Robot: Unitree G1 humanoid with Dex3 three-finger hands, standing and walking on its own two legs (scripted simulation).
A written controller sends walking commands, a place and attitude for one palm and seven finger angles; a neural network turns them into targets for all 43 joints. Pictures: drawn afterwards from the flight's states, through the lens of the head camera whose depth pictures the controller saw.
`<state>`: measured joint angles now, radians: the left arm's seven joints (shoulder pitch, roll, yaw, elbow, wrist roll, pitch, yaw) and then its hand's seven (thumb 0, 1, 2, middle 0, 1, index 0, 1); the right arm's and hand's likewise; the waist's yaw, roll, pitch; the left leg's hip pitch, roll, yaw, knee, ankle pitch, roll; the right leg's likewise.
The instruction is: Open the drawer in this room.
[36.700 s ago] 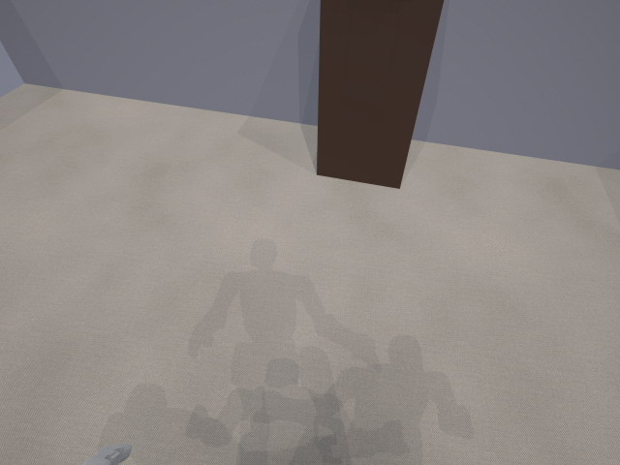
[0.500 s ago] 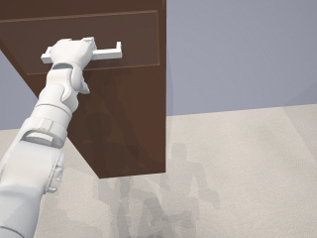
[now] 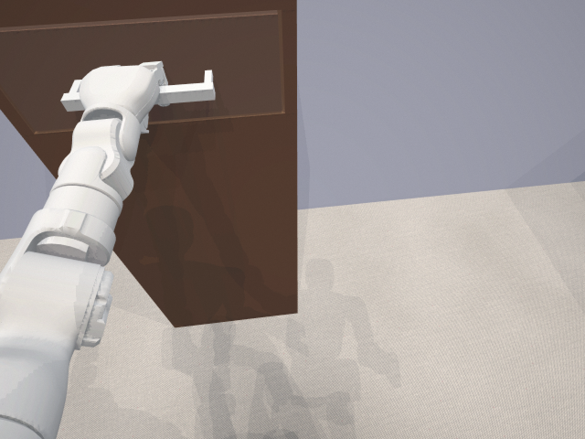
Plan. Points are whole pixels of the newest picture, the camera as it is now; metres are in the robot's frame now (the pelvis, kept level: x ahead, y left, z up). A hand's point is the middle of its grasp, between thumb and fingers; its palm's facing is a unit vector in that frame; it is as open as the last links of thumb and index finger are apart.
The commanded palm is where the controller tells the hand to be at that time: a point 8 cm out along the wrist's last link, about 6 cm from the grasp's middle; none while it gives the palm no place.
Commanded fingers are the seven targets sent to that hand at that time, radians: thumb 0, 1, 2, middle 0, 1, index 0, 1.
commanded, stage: pull the drawer open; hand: left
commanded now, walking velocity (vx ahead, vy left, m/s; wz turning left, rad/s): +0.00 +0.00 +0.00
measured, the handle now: (142, 89) +0.55 +0.19 +0.19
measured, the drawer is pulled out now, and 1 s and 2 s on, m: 0.00 0.05 0.15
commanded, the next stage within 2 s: none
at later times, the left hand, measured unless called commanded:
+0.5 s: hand (136, 140) +0.48 +0.19 +0.16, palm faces +0.06 -0.04 -1.00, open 5.2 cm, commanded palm +0.44 +0.20 +0.21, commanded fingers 0.00 0.90 0.90 -0.40 -1.35 -0.40 -1.35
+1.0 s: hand (131, 150) +0.46 +0.19 +0.16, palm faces +0.00 +0.00 -1.00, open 5.1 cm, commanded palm +0.45 +0.20 +0.21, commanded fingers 0.00 0.90 0.90 -0.40 -1.35 -0.40 -1.35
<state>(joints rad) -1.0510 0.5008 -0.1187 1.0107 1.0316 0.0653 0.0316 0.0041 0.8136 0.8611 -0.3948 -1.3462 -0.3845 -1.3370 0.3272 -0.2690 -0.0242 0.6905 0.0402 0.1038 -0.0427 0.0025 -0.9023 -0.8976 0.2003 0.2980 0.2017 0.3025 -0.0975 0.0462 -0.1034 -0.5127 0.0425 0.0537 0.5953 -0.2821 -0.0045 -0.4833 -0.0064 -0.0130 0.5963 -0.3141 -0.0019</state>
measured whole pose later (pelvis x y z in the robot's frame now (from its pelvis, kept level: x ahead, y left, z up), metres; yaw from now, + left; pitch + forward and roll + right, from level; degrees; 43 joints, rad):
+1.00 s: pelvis +0.01 -0.01 +0.01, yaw +2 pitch +7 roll +1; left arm -0.82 0.45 -0.21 0.65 0.96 0.14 -0.07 0.00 0.81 0.85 -0.35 -1.34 -0.41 -1.35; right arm 0.15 -0.26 0.01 0.67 0.06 0.14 -0.06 0.00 -0.90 -0.90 0.20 0.30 0.20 0.30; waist 0.00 0.06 -0.08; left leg -0.38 0.03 0.01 0.53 -0.28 -0.02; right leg -0.34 -0.01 -0.05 0.56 -0.34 -0.02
